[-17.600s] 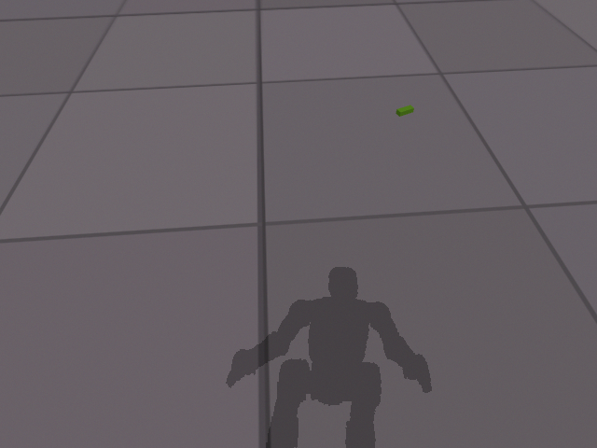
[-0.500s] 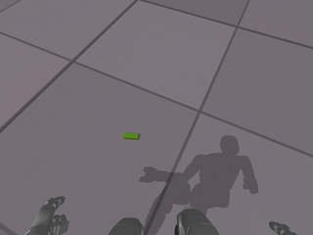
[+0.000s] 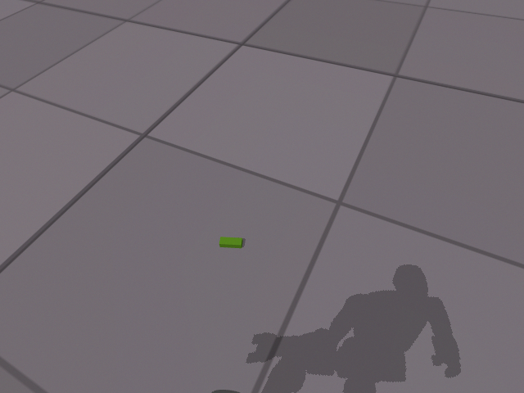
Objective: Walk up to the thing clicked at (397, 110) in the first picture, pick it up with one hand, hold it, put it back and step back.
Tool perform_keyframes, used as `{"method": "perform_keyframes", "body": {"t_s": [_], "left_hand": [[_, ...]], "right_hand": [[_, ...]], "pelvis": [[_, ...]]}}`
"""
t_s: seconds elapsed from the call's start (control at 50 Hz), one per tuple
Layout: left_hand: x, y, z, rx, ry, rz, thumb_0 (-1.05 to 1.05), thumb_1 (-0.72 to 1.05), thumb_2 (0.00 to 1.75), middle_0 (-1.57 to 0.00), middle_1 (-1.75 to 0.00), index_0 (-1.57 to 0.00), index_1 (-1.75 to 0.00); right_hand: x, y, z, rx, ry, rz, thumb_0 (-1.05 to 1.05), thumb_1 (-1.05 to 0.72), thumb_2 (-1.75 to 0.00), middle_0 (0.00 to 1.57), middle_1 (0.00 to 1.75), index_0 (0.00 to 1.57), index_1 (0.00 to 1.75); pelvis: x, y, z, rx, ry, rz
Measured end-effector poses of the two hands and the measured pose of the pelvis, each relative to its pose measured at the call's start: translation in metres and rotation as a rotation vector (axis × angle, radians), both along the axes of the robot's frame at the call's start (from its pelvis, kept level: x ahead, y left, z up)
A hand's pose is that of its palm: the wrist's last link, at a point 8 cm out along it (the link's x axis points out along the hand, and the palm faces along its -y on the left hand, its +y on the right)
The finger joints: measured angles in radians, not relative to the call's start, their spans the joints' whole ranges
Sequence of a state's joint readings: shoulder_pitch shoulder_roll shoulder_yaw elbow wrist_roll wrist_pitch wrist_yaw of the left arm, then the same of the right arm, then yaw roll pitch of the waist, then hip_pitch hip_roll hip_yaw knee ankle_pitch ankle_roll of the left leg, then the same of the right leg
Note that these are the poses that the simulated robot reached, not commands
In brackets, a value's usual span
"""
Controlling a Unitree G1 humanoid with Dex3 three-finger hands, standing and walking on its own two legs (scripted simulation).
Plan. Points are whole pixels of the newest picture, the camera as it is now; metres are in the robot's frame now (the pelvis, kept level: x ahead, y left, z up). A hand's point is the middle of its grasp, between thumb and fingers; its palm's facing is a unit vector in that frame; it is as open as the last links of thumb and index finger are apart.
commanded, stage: walk up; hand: left
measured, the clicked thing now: (231, 242) +0.78 +0.24 -0.75
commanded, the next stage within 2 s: stand in 0.94 s
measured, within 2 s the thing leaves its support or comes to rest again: neither
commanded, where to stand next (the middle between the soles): +0.39 +0.01 m, yaw -1 degrees
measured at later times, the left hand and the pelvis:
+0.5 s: hand out of the picture +0.09 +0.27 -0.15, palm faces +0.04 -0.94 -0.34, open 7.4 cm; pelvis +0.02 +0.01 +0.00, yaw +0 degrees
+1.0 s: hand out of the picture +0.12 +0.27 -0.14, palm faces +0.04 -0.94 -0.35, open 7.4 cm; pelvis +0.03 +0.01 +0.01, yaw +1 degrees
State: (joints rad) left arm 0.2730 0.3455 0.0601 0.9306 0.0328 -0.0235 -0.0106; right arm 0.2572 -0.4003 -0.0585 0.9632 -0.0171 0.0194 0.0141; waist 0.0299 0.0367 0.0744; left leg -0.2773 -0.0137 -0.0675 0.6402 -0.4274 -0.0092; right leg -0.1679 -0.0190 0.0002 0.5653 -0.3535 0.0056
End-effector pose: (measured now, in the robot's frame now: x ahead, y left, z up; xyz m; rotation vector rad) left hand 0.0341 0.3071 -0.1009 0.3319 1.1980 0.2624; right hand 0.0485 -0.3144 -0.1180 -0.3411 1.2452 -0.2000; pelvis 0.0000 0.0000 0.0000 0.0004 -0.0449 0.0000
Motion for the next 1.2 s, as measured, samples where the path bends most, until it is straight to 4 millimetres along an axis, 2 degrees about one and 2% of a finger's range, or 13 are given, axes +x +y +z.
{"method": "perform_keyframes", "body": {"t_s": [0.14, 0.22, 0.3, 0.4, 0.52, 0.78, 0.9, 1.04, 1.2], "left_hand": [[0.019, 0.013, -0.005, -0.008, -0.017, -0.012, 0.0, 0.9, 0.89, -0.2, -0.3, -0.2, -0.3], [0.034, 0.009, -0.003, -0.006, -0.058, -0.041, 0.0, 0.9, 0.89, -0.2, -0.3, -0.2, -0.3], [0.038, 0.0, -0.001, -0.004, -0.083, -0.048, 0.0, 0.9, 0.89, -0.2, -0.3, -0.2, -0.3], [0.042, 0.0, -0.002, -0.025, -0.087, -0.026, 0.0, 0.9, 0.89, -0.2, -0.3, -0.2, -0.3], [0.052, 0.004, -0.009, -0.054, -0.052, -0.007, 0.0, 0.9, 0.89, -0.2, -0.3, -0.2, -0.3], [0.07, 0.005, -0.007, -0.046, -0.029, 0.0, 0.0, 0.9, 0.89, -0.2, -0.3, -0.2, -0.3], [0.074, 0.005, -0.003, -0.042, -0.036, 0.006, 0.0, 0.9, 0.89, -0.2, -0.3, -0.2, -0.3], [0.07, 0.001, -0.002, -0.045, -0.012, 0.004, 0.0, 0.9, 0.89, -0.2, -0.3, -0.2, -0.3], [0.057, -0.007, -0.002, -0.055, 0.022, -0.01, 0.0, 0.9, 0.89, -0.2, -0.3, -0.2, -0.3]], "right_hand": [[0.002, 0.024, 0.007, 0.023, -0.067, -0.001, 0.01, -0.9, -0.9, 0.2, 0.3, 0.21, 0.3], [0.008, 0.022, 0.009, 0.031, -0.096, -0.001, 0.01, -0.9, -0.9, 0.2, 0.3, 0.21, 0.3], [0.019, 0.016, 0.006, 0.033, -0.102, -0.009, 0.01, -0.9, -0.9, 0.2, 0.3, 0.21, 0.3], [0.029, 0.014, 0.007, 0.012, -0.094, 0.01, 0.01, -0.9, -0.9, 0.2, 0.3, 0.2, 0.3], [0.037, 0.024, 0.012, 0.008, -0.065, 0.015, 0.01, -0.9, -0.9, 0.2, 0.3, 0.2, 0.3], [0.084, 0.034, 0.017, 0.025, -0.108, 0.028, 0.01, -0.9, -0.9, 0.2, 0.3, 0.21, 0.3], [0.098, 0.036, 0.018, 0.033, -0.127, 0.039, 0.01, -0.9, -0.9, 0.2, 0.3, 0.2, 0.3], [0.098, 0.035, 0.02, 0.036, -0.123, 0.041, 0.01, -0.9, -0.9, 0.2, 0.3, 0.2, 0.3], [0.079, 0.029, 0.02, 0.03, -0.095, 0.023, 0.01, -0.9, -0.9, 0.2, 0.3, 0.2, 0.3]], "pelvis": [[-0.006, 0.007, 0.001, 0.009, -0.012, -0.008], [-0.007, 0.001, 0.001, 0.003, -0.012, -0.015], [-0.003, -0.003, 0.0, -0.02, -0.017, -0.004], [0.006, 0.005, 0.001, -0.011, -0.013, 0.015], [0.017, 0.011, 0.005, -0.005, -0.004, 0.008], [0.03, 0.009, 0.01, -0.008, 0.004, 0.014], [0.032, 0.008, 0.011, -0.007, 0.002, 0.017], [0.031, 0.007, 0.014, -0.005, -0.002, 0.015], [0.022, 0.005, 0.017, -0.004, -0.007, 0.01]]}}
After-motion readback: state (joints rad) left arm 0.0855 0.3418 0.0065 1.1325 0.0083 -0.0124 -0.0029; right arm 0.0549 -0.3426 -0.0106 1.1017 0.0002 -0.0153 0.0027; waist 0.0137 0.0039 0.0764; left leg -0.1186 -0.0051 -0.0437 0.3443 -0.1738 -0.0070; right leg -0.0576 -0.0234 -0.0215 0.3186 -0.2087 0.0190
